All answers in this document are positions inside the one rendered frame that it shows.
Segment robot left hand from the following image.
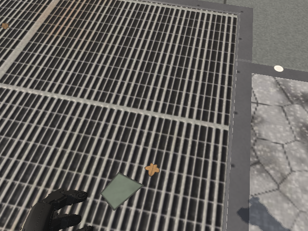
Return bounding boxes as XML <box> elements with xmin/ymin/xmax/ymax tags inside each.
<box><xmin>20</xmin><ymin>188</ymin><xmax>93</xmax><ymax>231</ymax></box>

